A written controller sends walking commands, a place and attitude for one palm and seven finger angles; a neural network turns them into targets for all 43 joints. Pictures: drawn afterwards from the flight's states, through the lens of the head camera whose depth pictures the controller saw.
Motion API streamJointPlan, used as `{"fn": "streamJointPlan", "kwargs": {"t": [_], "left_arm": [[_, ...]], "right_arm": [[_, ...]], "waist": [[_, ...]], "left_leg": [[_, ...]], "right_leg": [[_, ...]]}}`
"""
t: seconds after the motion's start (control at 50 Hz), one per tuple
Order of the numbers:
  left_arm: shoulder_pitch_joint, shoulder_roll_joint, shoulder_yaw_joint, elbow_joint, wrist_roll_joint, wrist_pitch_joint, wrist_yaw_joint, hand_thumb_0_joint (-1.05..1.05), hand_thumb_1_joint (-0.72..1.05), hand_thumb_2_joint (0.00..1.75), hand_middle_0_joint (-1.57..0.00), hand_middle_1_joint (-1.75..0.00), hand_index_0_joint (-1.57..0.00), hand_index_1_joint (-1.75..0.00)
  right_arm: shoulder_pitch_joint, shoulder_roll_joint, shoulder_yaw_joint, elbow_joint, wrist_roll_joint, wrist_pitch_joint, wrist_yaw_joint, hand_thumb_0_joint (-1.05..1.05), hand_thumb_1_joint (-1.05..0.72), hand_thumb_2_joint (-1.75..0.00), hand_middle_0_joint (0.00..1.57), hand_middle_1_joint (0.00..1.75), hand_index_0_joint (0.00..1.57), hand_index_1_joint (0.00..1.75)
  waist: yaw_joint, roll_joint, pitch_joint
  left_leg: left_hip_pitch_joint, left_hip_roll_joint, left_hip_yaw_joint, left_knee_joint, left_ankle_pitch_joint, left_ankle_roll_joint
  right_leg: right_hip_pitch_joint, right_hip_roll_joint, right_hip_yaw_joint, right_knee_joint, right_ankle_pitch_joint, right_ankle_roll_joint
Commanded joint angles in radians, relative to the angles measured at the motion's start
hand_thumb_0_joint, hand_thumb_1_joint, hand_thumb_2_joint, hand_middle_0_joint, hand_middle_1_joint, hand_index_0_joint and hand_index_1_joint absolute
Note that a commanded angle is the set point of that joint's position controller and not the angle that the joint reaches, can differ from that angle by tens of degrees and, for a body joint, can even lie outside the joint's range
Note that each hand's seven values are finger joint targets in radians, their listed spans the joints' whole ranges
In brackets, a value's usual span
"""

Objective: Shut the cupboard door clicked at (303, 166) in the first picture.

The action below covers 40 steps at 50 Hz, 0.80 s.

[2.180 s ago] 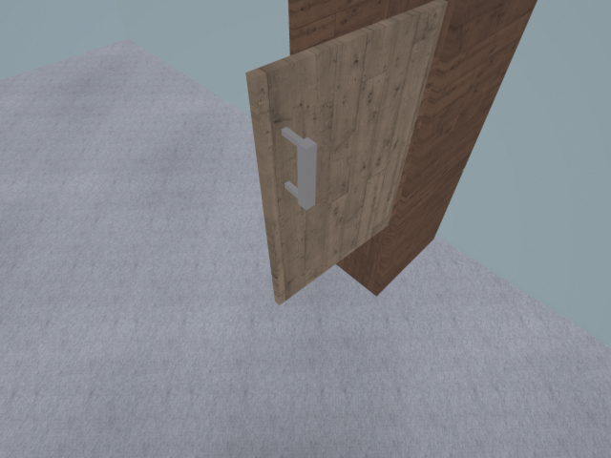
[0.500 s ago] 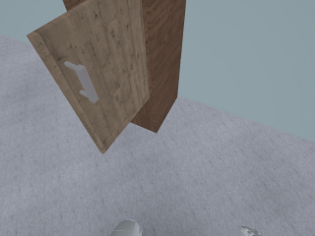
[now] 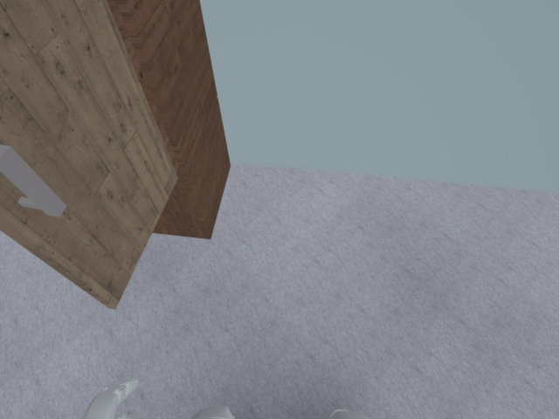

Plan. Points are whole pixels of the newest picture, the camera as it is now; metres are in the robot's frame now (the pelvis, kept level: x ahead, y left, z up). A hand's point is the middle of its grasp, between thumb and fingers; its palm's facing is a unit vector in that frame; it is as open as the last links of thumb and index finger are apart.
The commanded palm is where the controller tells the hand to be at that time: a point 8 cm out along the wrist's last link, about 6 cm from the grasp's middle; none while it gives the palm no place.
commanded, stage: walk to a spot facing it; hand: left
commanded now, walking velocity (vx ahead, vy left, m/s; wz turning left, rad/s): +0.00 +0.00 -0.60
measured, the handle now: (16, 181) +0.38 +0.38 +0.11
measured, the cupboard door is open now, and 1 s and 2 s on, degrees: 85 85 85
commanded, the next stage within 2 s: turn to face it in 1.84 s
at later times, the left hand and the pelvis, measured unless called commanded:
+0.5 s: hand (192, 375) +0.19 +0.16 -0.14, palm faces -0.32 -0.92 -0.21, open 7.3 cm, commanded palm none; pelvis +0.02 +0.00 +0.02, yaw -19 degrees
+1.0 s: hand (233, 324) +0.28 +0.11 -0.16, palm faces -0.54 -0.82 -0.19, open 7.3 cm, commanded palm none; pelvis +0.14 -0.05 +0.01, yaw -37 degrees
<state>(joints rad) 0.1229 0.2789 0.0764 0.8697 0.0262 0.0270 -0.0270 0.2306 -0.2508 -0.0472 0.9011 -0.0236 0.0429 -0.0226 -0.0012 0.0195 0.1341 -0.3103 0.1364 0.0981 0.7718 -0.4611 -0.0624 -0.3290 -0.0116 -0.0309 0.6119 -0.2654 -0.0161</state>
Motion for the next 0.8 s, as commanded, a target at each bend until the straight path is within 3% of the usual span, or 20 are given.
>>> {"fn": "streamJointPlan", "kwargs": {"t": [0.0,0.04,0.1,0.18,0.2,0.22,0.24,0.26,0.32,0.38,0.44,0.48,0.5,0.52,0.54,0.58,0.62,0.68,0.74,0.78], "left_arm": [[0.116,0.195,0.054,-0.027,0.001,0.001,0.047,0.00,0.90,0.90,-0.20,-0.30,-0.20,-0.30],[0.035,0.156,0.038,-0.054,0.006,0.003,0.052,0.00,0.90,0.90,-0.20,-0.30,-0.20,-0.30],[0.014,0.171,0.038,-0.055,0.008,0.001,0.046,0.00,0.90,0.90,-0.20,-0.30,-0.20,-0.30],[-0.037,0.146,0.034,-0.065,-0.004,0.013,0.035,0.00,0.90,0.90,-0.20,-0.30,-0.20,-0.30],[-0.035,0.099,0.023,-0.078,-0.011,0.018,0.031,0.00,0.90,0.90,-0.20,-0.30,-0.20,-0.30],[0.004,0.032,0.011,-0.098,-0.022,0.024,0.019,0.00,0.90,0.90,-0.20,-0.30,-0.20,-0.30],[-0.036,0.068,0.018,-0.119,-0.014,0.016,0.011,0.00,0.90,0.90,-0.20,-0.30,-0.20,-0.30],[-0.052,0.065,0.026,-0.100,0.002,0.013,0.004,0.00,0.90,0.90,-0.20,-0.30,-0.20,-0.30],[-0.040,0.028,0.021,-0.072,-0.006,0.019,-0.011,0.00,0.90,0.90,-0.20,-0.30,-0.20,-0.30],[-0.056,0.000,0.010,-0.079,-0.009,0.019,-0.014,0.00,0.90,0.90,-0.20,-0.30,-0.20,-0.30],[-0.057,-0.006,0.006,-0.085,-0.008,0.010,-0.020,0.00,0.90,0.90,-0.20,-0.30,-0.20,-0.30],[0.016,0.014,0.013,-0.055,-0.003,-0.001,-0.021,0.00,0.90,0.90,-0.20,-0.30,-0.20,-0.30],[0.095,0.065,0.027,-0.026,0.001,-0.011,-0.014,0.00,0.90,0.90,-0.20,-0.30,-0.20,-0.30],[0.189,0.191,0.055,0.005,0.010,-0.023,0.003,0.00,0.90,0.90,-0.20,-0.30,-0.20,-0.30],[0.262,0.243,0.067,0.021,-0.008,-0.021,0.018,0.00,0.90,0.90,-0.20,-0.30,-0.20,-0.30],[0.168,0.164,0.051,0.010,-0.002,-0.035,0.034,0.00,0.90,0.90,-0.20,-0.30,-0.20,-0.30],[0.117,0.119,0.040,0.004,0.000,-0.050,0.036,0.00,0.90,0.90,-0.20,-0.30,-0.20,-0.30],[0.142,0.127,0.041,0.027,0.000,-0.068,0.027,0.00,0.90,0.90,-0.20,-0.30,-0.20,-0.30],[0.152,0.143,0.048,0.044,0.002,-0.065,0.018,0.00,0.90,0.90,-0.20,-0.30,-0.20,-0.30],[0.123,0.138,0.049,0.043,-0.001,-0.063,0.015,0.00,0.90,0.90,-0.20,-0.30,-0.20,-0.30]], "right_arm": [[-0.089,-0.092,-0.032,-0.114,0.015,-0.010,-0.013,0.00,-0.90,-0.90,0.20,0.30,0.20,0.30],[-0.063,-0.086,-0.027,-0.082,0.014,-0.011,-0.008,0.00,-0.90,-0.90,0.20,0.30,0.20,0.30],[-0.018,-0.052,-0.020,-0.061,0.017,-0.013,-0.002,0.00,-0.90,-0.90,0.20,0.30,0.20,0.30],[0.095,-0.069,-0.022,-0.030,0.017,-0.029,-0.012,0.00,-0.90,-0.90,0.20,0.30,0.20,0.30],[0.129,-0.124,-0.030,-0.027,0.011,-0.039,-0.017,0.00,-0.90,-0.90,0.20,0.30,0.20,0.30],[0.130,-0.238,-0.049,-0.040,-0.010,-0.051,-0.020,0.00,-0.90,-0.90,0.20,0.30,0.20,0.30],[0.118,-0.257,-0.050,-0.062,-0.013,-0.053,-0.029,0.00,-0.90,-0.90,0.20,0.30,0.20,0.30],[0.093,-0.227,-0.045,-0.059,-0.020,-0.063,-0.026,0.00,-0.90,-0.90,0.20,0.30,0.20,0.30],[0.031,-0.160,-0.029,-0.071,-0.015,-0.060,-0.027,0.00,-0.90,-0.90,0.20,0.30,0.20,0.30],[0.083,-0.156,-0.035,-0.047,-0.013,-0.056,-0.027,0.00,-0.90,-0.90,0.20,0.30,0.20,0.30],[0.100,-0.178,-0.044,-0.039,-0.015,-0.049,-0.015,0.00,-0.90,-0.90,0.20,0.30,0.20,0.30],[0.076,-0.181,-0.048,-0.037,-0.009,-0.044,-0.006,0.00,-0.90,-0.90,0.20,0.30,0.20,0.30],[0.059,-0.154,-0.045,-0.045,-0.002,-0.044,0.002,0.00,-0.90,-0.90,0.20,0.30,0.20,0.30],[-0.002,-0.067,-0.027,-0.089,0.011,-0.043,0.012,0.00,-0.90,-0.90,0.20,0.30,0.20,0.30],[-0.151,-0.088,-0.019,-0.143,0.004,-0.036,0.015,0.00,-0.90,-0.90,0.20,0.30,0.20,0.30],[-0.154,-0.103,-0.033,-0.126,0.004,-0.042,0.019,0.00,-0.90,-0.90,0.20,0.30,0.20,0.30],[-0.131,-0.084,-0.035,-0.094,-0.001,-0.048,0.029,0.00,-0.90,-0.90,0.20,0.30,0.20,0.30],[-0.125,-0.048,-0.032,-0.087,0.004,-0.056,0.034,0.00,-0.90,-0.90,0.20,0.30,0.20,0.30],[-0.131,-0.038,-0.030,-0.092,0.007,-0.072,0.037,0.00,-0.90,-0.90,0.20,0.30,0.20,0.30],[-0.092,-0.054,-0.032,-0.081,0.008,-0.083,0.031,0.00,-0.90,-0.90,0.20,0.30,0.20,0.30]], "waist": [[0.064,-0.304,-0.183],[0.018,-0.237,-0.173],[-0.004,-0.136,-0.178],[-0.058,-0.162,-0.162],[-0.066,-0.009,-0.176],[-0.052,0.323,-0.170],[-0.058,0.218,-0.160],[-0.040,0.134,-0.149],[-0.010,0.175,-0.152],[-0.035,0.186,-0.190],[-0.049,0.192,-0.191],[-0.012,0.136,-0.183],[0.027,0.032,-0.195],[0.082,-0.325,-0.177],[0.159,-0.340,-0.107],[0.074,-0.266,-0.051],[0.030,-0.199,-0.073],[0.025,-0.159,-0.101],[0.030,-0.180,-0.106],[-0.002,-0.168,-0.092]], "left_leg": [[-0.300,-0.037,-0.111,0.411,-0.113,0.005],[-0.217,-0.042,-0.095,0.345,-0.047,-0.006],[-0.092,-0.084,-0.051,0.129,0.006,-0.009],[0.125,-0.112,-0.042,-0.223,0.186,0.008],[0.205,0.002,-0.184,-0.382,0.158,0.048],[0.239,0.282,-0.501,-0.528,0.178,0.165],[0.113,0.384,-0.562,-0.550,0.216,0.260],[0.113,0.326,-0.511,-0.521,0.354,0.257],[0.161,0.199,-0.192,-0.424,0.617,0.191],[0.210,0.185,-0.101,-0.382,0.684,0.180],[0.197,0.216,-0.080,-0.387,0.447,0.170],[0.111,0.182,-0.022,-0.297,0.246,0.113],[-0.040,0.130,0.029,-0.166,0.125,0.069],[-0.336,-0.014,0.148,0.100,-0.152,-0.001],[-0.462,-0.047,-0.001,0.281,-0.231,-0.004],[-0.492,-0.010,-0.105,0.370,-0.044,-0.002],[-0.378,-0.014,-0.085,0.294,0.050,-0.012],[-0.275,-0.052,-0.047,0.123,0.096,-0.018],[-0.176,-0.095,-0.020,-0.023,0.122,-0.007],[-0.034,-0.115,-0.012,-0.145,0.169,0.001]], "right_leg": [[0.258,-0.295,0.421,-0.245,0.333,-0.217],[0.174,-0.241,0.332,-0.216,0.388,-0.185],[0.116,-0.205,0.315,-0.200,0.365,-0.167],[-0.029,-0.133,0.327,-0.146,0.196,-0.091],[-0.129,-0.047,0.270,-0.040,0.036,-0.038],[-0.270,0.087,0.108,0.221,-0.274,0.030],[-0.226,0.032,0.089,0.425,-0.348,0.041],[-0.238,0.021,0.091,0.545,-0.301,0.046],[-0.224,-0.021,0.030,0.519,-0.217,0.071],[-0.135,-0.015,-0.021,0.311,-0.215,0.066],[-0.046,0.000,-0.069,0.116,-0.236,0.046],[0.120,0.030,-0.112,-0.112,-0.104,0.028],[0.298,-0.024,-0.017,-0.227,-0.097,-0.009],[0.462,-0.301,0.393,-0.363,-0.142,-0.121],[0.389,-0.408,0.562,-0.415,-0.121,-0.224],[0.307,-0.315,0.510,-0.407,-0.208,-0.216],[0.262,-0.249,0.344,-0.361,0.042,-0.182],[0.255,-0.218,0.294,-0.324,0.203,-0.181],[0.232,-0.193,0.303,-0.310,0.133,-0.170],[0.144,-0.172,0.309,-0.276,0.084,-0.152]]}}
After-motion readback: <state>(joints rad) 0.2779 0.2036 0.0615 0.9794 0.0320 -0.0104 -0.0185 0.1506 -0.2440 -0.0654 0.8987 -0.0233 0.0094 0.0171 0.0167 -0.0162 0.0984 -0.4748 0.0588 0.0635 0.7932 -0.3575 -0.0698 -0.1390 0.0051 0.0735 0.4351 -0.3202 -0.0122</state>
